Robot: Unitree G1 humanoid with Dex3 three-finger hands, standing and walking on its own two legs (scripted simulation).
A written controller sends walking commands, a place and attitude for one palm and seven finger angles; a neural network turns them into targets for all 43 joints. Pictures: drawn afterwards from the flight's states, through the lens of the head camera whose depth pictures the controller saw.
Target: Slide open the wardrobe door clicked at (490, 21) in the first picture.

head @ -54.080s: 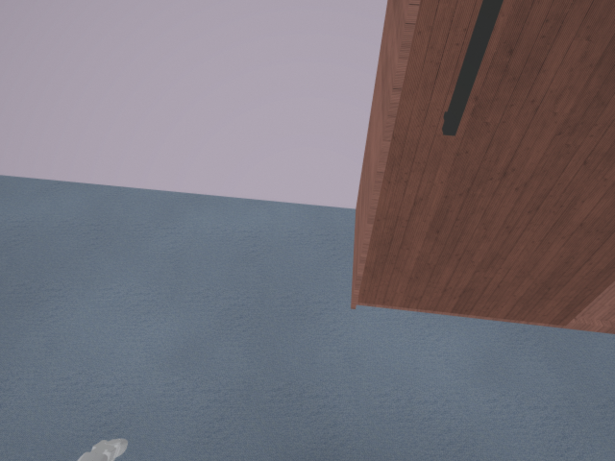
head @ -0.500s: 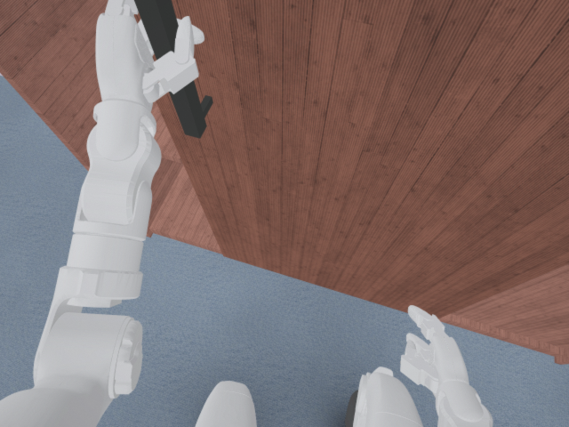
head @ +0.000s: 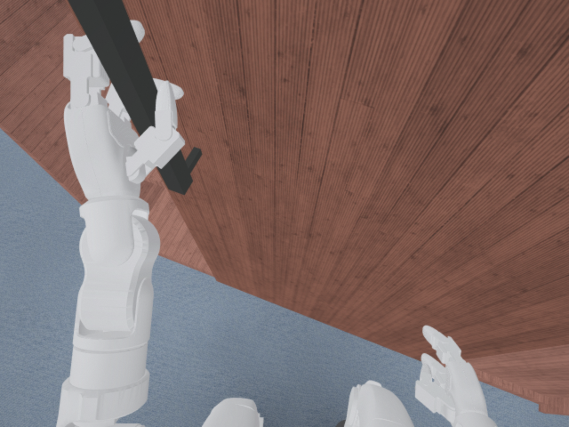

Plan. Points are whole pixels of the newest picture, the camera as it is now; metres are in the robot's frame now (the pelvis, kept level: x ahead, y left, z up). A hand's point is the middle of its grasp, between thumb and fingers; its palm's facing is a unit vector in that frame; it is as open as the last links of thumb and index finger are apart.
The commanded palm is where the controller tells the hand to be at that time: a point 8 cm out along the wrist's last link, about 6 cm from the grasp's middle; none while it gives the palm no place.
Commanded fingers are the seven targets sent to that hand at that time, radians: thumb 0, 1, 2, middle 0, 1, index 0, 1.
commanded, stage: step sideways, sliding the door along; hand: left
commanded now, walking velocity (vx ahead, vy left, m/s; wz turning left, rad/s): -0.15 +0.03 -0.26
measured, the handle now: (156, 92) +0.38 +0.23 +0.19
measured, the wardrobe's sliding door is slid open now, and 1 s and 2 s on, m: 0.35 0.51 0.54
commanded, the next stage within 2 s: stop walking and hold the door there in 1.26 s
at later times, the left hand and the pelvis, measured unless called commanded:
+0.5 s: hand (263, 173) +0.32 +0.11 +0.19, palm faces +0.12 -0.99 +0.03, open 7.6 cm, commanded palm +0.28 +0.12 +0.18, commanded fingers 0.00 0.90 0.90 -0.45 -1.40 -0.45 -1.40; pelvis +0.04 +0.00 -0.01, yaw -5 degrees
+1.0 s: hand (328, 190) +0.31 +0.05 +0.19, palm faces +0.17 -0.98 +0.00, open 7.5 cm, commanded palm +0.27 +0.04 +0.19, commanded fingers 0.00 0.90 0.90 -0.45 -1.40 -0.45 -1.40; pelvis -0.08 -0.06 -0.01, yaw -12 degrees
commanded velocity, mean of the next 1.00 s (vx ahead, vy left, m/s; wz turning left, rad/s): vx -0.21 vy -0.26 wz -0.08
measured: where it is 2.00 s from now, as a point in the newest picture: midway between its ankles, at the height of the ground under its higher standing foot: outside the picture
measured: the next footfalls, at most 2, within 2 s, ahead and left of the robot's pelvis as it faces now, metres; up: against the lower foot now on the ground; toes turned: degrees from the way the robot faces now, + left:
right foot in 0.22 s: +0.14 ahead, -0.11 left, +0.00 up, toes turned -9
left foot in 0.50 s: +0.12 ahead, +0.15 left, +0.00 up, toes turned +0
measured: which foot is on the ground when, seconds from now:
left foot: down 0.00-0.28, up 0.30-0.48, down 0.50-0.88, up 0.90-1.00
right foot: up 0.00-0.20, down 0.22-0.50, up 0.52-0.84, down 0.86-1.00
